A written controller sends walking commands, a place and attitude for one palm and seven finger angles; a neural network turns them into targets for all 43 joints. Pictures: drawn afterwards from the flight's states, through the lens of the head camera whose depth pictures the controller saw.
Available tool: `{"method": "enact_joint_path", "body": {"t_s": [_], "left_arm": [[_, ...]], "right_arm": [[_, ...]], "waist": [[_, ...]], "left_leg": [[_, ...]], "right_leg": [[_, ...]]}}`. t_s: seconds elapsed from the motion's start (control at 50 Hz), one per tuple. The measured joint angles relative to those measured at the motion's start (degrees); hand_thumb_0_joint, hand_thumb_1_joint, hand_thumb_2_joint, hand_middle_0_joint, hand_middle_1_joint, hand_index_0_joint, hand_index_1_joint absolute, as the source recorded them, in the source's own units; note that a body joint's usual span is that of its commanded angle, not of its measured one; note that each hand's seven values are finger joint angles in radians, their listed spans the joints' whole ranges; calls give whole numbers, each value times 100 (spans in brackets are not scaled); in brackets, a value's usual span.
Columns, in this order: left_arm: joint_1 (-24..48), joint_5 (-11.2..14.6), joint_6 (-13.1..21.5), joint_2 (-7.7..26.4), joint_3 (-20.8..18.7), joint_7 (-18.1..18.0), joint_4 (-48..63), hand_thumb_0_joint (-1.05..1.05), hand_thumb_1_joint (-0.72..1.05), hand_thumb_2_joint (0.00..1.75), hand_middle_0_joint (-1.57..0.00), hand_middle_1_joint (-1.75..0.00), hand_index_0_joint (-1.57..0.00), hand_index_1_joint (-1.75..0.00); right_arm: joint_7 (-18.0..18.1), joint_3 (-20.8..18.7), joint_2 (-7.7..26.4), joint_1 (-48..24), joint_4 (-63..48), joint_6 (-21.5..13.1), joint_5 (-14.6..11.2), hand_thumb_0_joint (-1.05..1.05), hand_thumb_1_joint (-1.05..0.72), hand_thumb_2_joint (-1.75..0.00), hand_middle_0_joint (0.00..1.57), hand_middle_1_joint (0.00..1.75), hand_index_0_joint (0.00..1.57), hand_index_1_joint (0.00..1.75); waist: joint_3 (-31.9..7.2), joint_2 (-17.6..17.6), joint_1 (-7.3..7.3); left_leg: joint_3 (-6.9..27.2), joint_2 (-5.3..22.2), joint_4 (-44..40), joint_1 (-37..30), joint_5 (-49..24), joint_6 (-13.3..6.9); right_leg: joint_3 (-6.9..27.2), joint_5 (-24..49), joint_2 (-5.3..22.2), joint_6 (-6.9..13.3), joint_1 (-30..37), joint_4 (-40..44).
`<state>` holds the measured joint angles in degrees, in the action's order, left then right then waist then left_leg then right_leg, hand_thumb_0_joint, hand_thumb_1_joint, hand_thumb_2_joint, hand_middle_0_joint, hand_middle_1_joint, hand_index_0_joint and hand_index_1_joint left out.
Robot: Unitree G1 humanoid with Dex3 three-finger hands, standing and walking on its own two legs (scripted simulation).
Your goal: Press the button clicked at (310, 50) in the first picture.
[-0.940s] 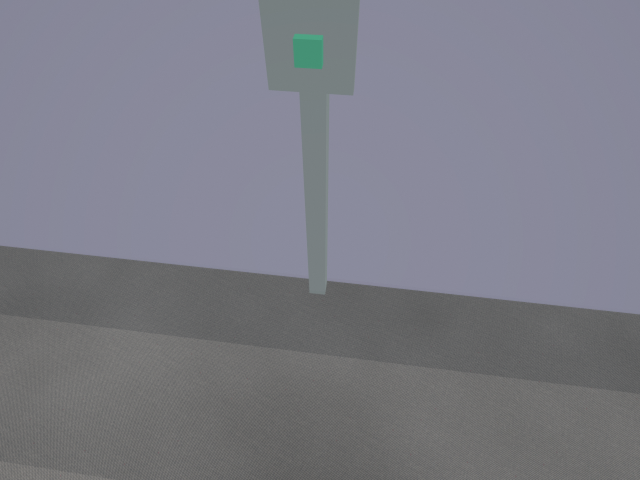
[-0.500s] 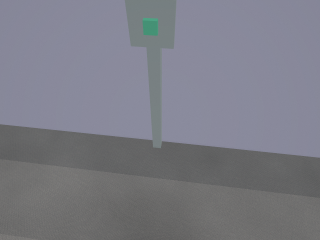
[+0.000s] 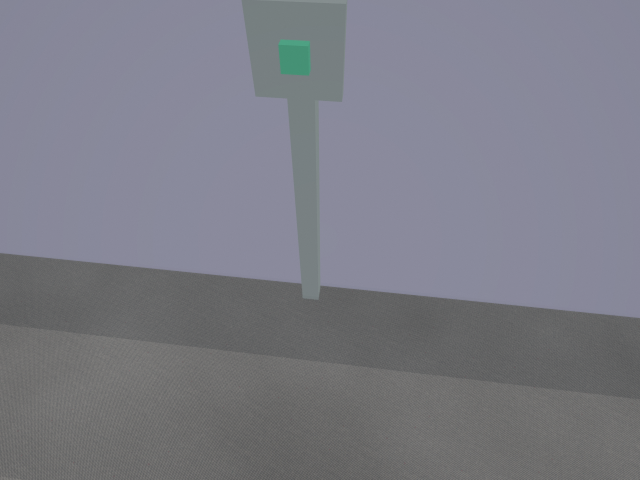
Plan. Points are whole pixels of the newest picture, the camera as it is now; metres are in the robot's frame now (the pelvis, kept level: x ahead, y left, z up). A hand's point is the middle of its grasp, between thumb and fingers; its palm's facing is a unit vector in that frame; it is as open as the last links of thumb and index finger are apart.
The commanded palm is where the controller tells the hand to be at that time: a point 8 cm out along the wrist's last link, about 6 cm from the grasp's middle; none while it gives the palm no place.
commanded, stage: take the last steps up to it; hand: left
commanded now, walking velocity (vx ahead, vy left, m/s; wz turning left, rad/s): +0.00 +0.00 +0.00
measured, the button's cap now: (295, 56) +0.79 +0.08 +0.14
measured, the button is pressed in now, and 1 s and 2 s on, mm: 0 0 0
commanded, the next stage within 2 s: come to a stop and stand still in 0.94 s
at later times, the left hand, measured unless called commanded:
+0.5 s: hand out of the picture +0.03 +0.18 -0.20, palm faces -0.02 -0.99 -0.16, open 7.3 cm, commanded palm none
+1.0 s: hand (276, 425) +0.23 +0.09 -0.19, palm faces -0.07 -0.99 -0.15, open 7.3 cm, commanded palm none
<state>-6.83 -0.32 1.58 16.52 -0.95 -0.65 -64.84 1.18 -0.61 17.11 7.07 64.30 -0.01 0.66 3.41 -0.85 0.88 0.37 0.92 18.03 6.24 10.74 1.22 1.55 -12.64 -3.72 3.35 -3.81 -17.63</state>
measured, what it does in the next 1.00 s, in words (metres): walks ahead: right foot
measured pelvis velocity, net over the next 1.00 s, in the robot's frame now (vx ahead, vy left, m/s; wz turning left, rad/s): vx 0.21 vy -0.08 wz -0.08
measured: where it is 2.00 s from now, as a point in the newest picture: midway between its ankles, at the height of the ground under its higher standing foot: (369, 479)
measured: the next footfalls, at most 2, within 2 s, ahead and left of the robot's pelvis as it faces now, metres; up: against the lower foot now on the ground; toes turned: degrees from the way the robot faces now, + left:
right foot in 0.74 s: +0.23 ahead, -0.17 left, +0.00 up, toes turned -12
left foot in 1.10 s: +0.34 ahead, +0.03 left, +0.00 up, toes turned +3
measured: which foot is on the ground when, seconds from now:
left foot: down 0.00-0.74, up 0.76-1.00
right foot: down 0.00-0.50, up 0.52-0.72, down 0.74-1.00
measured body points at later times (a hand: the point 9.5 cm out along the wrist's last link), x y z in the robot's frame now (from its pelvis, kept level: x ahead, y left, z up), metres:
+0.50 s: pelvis +0.06 +0.00 -0.02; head +0.08 +0.01 +0.43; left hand +0.04 +0.23 -0.18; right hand +0.02 -0.22 -0.18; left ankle -0.01 +0.13 -0.75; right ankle -0.03 -0.08 -0.74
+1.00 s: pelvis +0.21 -0.08 -0.01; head +0.25 -0.06 +0.44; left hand +0.24 +0.14 -0.18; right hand +0.21 -0.31 -0.16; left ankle +0.23 +0.05 -0.71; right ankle +0.19 -0.16 -0.75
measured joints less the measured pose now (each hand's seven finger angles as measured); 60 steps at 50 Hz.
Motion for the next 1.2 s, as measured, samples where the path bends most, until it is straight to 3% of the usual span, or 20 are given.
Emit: {"method": "enact_joint_path", "body": {"t_s": [0.2, 0.34, 0.46, 0.5, 0.56, 0.6, 0.7, 0.74, 0.76, 0.82, 0.88, 0.96, 1.08, 1.1, 1.2], "left_arm": [[-48, 12, -24, -30, 3, -41, 7, 1, 91, 90, -20, -30, -21, -30], [-540, -37, -155, -346, -19, 70, -45, 1, 91, 90, -20, -30, -20, -30], [-1032, -37, -109, -623, -98, 92, -158, 1, 91, 90, -20, -30, -20, -30], [-1136, -24, -114, -690, -122, 89, -204, 1, 91, 90, -20, -30, -20, -30], [-1065, -46, -195, -762, -150, 94, -227, 1, 91, 90, -20, -30, -20, -30], [-890, -45, -224, -765, -190, 123, -126, 1, 91, 90, -20, -30, -20, -30], [-425, -37, -146, -642, -282, 215, 290, 2, 94, 90, -20, -30, -20, -30], [-385, -38, -12, -537, -317, 236, 430, 2, 94, 90, -20, -30, -20, -30], [-377, -51, 81, -476, -353, 214, 474, 2, 94, 90, -20, -30, -20, -30], [-349, -22, 143, -452, -377, 74, 473, 1, 93, 90, -20, -30, -20, -30], [-426, -79, 56, -535, -297, -22, 380, 1, 93, 90, -20, -29, -20, -30], [-599, -140, 52, -749, -178, -62, 211, 1, 93, 90, -20, -30, -20, -30], [-896, -86, 138, -928, -113, -8, 29, 1, 93, 90, -20, -30, -20, -30], [-955, -67, 137, -971, -99, -20, 3, 1, 93, 90, -20, -30, -20, -30], [-942, -20, -36, -1000, -39, -139, -59, 1, 92, 90, -20, -30, -20, -30]], "right_arm": [[31, 6, -38, 41, 9, 14, 22, 0, -91, -90, 20, 30, 20, 30], [-37, 11, -375, 467, 82, 56, 106, 0, -91, -90, 20, 30, 19, 30], [0, -9, -743, 874, 175, -50, 75, 0, -91, -90, 20, 30, 20, 30], [47, -44, -854, 958, 167, -146, 99, 0, -91, -90, 20, 30, 20, 30], [122, -64, -966, 1246, 81, -305, 154, 0, -91, -90, 20, 30, 20, 30], [145, -64, -1032, 1496, 123, -331, 163, 0, -91, -90, 20, 30, 20, 30], [105, -70, -1053, 1935, 448, -199, 150, 0, -91, -90, 20, 30, 20, 30], [68, -92, -1046, 2079, 555, -125, 95, 0, -91, -90, 20, 30, 20, 30], [40, -100, -1054, 2089, 601, -80, 49, 0, -91, -90, 20, 30, 20, 30], [-7, -172, -987, 1735, 541, 92, -21, 0, -91, -90, 20, 30, 20, 30], [-12, -243, -905, 1264, 242, 76, 18, 1, -91, -90, 20, 30, 20, 30], [-29, -264, -856, 759, -201, -23, 42, 0, -91, -90, 20, 30, 19, 30], [-49, -199, -913, 243, -483, -166, 12, 0, -92, -90, 19, 30, 19, 30], [-40, -171, -907, 194, -497, -211, 11, 0, -92, -90, 19, 30, 19, 30], [105, 9, -1124, -39, -478, -235, -26, 0, -92, -90, 19, 30, 19, 30]], "waist": [[-59, 15, -2], [-224, 20, -34], [-131, 142, -32], [-51, 221, -19], [118, 199, 132], [221, 155, 195], [429, -93, 120], [420, -136, 62], [417, -95, 22], [510, -11, 53], [416, 119, 93], [198, 197, 103], [94, 236, -108], [91, 196, -143], [168, 390, -275]], "left_leg": [[-27, 22, 47, -15, 52, 17], [-120, 94, 740, 121, 621, 1], [-221, 122, 1279, 170, 1172, -14], [-354, 108, 1311, 95, 1295, -45], [-439, 150, 1120, -161, 1324, -42], [-420, 194, 880, -370, 1279, 20], [-475, 456, 639, -808, 1427, 242], [-491, 598, 1096, -796, 1764, 282], [-487, 653, 1723, -581, 1920, 180], [-143, 564, 4255, 521, 2007, -98], [-244, 531, 4984, 1470, 1553, -145], [-456, 535, 4003, 1970, 1191, -87], [-604, 395, 1964, 1580, 561, -32], [-605, 382, 1574, 1390, 98, -59], [-795, 183, 1384, 956, 482, -330]], "right_leg": [[26, -33, -20, 8, 10, -33], [112, -488, -101, 54, -90, -576], [209, -969, -136, 64, -162, -1083], [129, -1037, -97, 65, -492, -1828], [-244, -1500, 10, 20, -1411, -3775], [-397, -1491, 188, 5, -1886, -4161], [-631, -759, 579, -26, -2233, -2753], [-728, -361, 568, 18, -1987, -2117], [-755, -131, 572, -37, -1957, -2122], [-868, -467, 505, -26, -1757, -2327], [-911, -398, 432, -3, -1414, -1802], [-956, -227, 330, 21, -963, -1047], [-982, -453, 215, -73, -453, -746], [-985, -570, 183, -110, -408, -842], [-794, -1166, 457, -416, -482, -1442]]}}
